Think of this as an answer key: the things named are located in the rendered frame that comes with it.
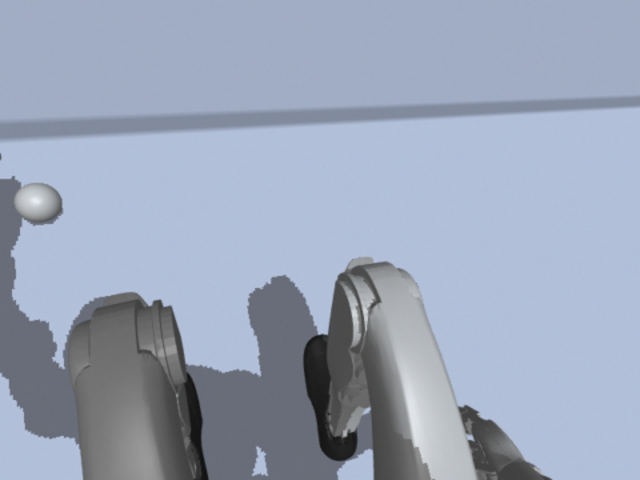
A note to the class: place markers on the right robot hand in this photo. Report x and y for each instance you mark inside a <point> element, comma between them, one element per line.
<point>491,449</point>

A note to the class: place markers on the right robot foot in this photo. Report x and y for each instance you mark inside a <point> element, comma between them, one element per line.
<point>317,380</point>

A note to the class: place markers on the left robot foot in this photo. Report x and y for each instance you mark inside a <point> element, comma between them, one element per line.
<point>196,428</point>

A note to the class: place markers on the right robot arm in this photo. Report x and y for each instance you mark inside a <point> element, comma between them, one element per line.
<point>521,470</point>

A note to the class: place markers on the ball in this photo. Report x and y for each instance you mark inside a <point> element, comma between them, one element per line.
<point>38,202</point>

